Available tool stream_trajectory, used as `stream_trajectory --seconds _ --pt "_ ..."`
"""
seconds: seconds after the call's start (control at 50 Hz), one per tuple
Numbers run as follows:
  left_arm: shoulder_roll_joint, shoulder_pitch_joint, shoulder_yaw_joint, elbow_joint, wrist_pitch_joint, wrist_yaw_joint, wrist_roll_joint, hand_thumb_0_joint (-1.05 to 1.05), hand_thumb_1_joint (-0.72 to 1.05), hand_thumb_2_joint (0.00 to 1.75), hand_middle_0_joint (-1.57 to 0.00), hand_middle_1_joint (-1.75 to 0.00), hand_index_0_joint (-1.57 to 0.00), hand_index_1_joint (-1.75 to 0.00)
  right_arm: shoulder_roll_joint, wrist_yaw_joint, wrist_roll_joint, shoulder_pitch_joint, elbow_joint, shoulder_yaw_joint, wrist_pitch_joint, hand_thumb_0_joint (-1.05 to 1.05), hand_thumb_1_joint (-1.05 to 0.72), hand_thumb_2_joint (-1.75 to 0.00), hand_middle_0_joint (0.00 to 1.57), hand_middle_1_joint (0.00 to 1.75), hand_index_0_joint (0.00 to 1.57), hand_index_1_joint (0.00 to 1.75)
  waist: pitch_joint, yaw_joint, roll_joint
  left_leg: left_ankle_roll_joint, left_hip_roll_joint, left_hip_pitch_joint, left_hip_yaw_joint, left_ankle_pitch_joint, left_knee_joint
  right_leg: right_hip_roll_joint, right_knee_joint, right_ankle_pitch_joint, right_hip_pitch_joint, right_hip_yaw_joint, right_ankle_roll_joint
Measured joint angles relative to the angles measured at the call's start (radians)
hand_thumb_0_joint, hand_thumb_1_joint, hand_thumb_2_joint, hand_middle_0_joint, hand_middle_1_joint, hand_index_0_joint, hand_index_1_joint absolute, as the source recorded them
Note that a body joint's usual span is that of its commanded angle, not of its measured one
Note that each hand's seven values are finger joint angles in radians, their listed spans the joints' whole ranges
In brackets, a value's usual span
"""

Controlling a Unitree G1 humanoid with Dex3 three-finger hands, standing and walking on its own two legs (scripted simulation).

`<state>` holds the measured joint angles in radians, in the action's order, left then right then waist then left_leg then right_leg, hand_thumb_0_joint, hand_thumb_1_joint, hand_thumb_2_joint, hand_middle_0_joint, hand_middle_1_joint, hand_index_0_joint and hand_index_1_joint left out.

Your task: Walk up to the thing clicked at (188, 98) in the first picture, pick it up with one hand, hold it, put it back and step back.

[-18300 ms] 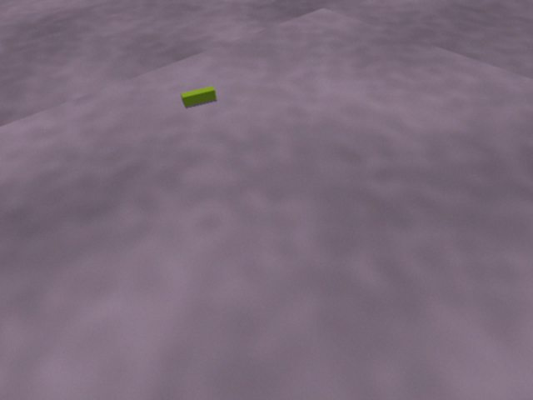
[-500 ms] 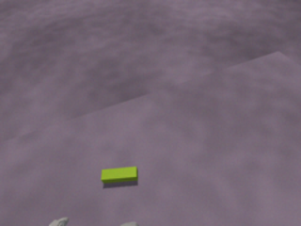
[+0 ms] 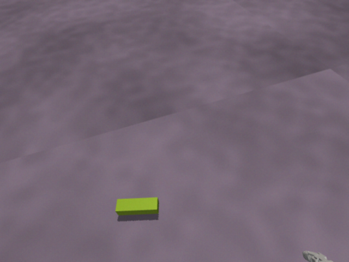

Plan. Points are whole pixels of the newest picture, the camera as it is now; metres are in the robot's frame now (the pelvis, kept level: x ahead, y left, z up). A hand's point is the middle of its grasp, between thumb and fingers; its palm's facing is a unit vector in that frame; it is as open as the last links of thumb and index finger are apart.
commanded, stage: walk up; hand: left
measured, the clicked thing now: (137, 206) +0.52 +0.28 -0.73
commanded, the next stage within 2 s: none
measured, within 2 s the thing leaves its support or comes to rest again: neither
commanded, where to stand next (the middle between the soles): +0.11 +0.02 m, yaw +0 degrees
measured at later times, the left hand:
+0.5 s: hand out of the picture +0.09 +0.28 -0.14, palm faces +0.00 -0.95 -0.32, open 7.4 cm
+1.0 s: hand out of the picture +0.08 +0.27 -0.14, palm faces +0.03 -0.94 -0.34, open 7.4 cm
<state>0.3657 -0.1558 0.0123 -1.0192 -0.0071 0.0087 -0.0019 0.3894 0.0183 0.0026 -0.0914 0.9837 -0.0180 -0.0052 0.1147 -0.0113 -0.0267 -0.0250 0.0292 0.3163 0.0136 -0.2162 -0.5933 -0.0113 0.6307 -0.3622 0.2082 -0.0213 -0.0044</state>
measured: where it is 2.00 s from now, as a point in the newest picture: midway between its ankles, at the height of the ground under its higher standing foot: outside the picture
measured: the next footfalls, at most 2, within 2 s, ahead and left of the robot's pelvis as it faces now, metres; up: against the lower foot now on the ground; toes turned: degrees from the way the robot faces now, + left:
right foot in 1.96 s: +0.18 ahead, -0.11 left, +0.00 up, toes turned +2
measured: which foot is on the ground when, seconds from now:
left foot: down 0.00-1.00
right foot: down 0.00-1.00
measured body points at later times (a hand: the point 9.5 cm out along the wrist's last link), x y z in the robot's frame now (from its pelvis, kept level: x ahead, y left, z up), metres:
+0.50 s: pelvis +0.00 +0.02 +0.02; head +0.02 +0.03 +0.47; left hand +0.09 +0.32 -0.12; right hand +0.07 -0.28 -0.11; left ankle +0.07 +0.14 -0.73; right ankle -0.01 -0.12 -0.73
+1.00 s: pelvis +0.01 +0.02 +0.02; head +0.03 +0.02 +0.47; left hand +0.07 +0.32 -0.11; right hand +0.12 -0.28 -0.11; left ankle +0.07 +0.14 -0.73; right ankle -0.01 -0.12 -0.73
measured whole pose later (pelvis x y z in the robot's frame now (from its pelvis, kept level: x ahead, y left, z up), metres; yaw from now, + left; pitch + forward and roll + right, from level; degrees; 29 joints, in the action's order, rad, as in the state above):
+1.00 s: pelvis +0.01 +0.02 +0.02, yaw +1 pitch -2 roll -1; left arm 0.35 -0.11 0.02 -1.15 -0.01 0.01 0.00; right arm 0.34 0.02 0.00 -0.05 1.14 -0.01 0.00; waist 0.06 0.00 -0.02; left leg -0.01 0.01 0.21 0.03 -0.11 -0.36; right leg -0.02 0.33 -0.22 0.07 -0.04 0.02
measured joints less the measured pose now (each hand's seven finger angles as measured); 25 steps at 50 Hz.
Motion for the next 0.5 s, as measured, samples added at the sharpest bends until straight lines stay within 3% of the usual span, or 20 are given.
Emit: stream_trajectory --seconds 0.28,0.5 --pt "-0.008 0.075 0.003 -0.077 0.001 0.006 0.004 0.0 0.9 0.9 -0.21 -0.3 -0.2 -0.3 -0.035 0.009 -0.008 -0.002 0.133 0.021 -0.002 0.01 -0.91 -0.89 0.2 0.3 0.2 0.3 -0.04 0.014 0.012 0.01 -0.004 -0.086 0.002 0.096 0.183 -0.002 -0.226 0.12 -0.105 -0.006 0.018" --pt "-0.003 0.07 0.005 -0.114 0.003 0.008 0.005 0.0 0.9 0.9 -0.21 -0.3 -0.2 -0.3 -0.045 0.005 -0.014 -0.007 0.165 0.01 -0.005 0.01 -0.91 -0.89 0.2 0.3 0.2 0.3 -0.05 0.023 0.036 0.022 -0.015 -0.089 -0.001 0.116 0.227 -0.013 -0.284 0.149 -0.115 -0.005 0.03"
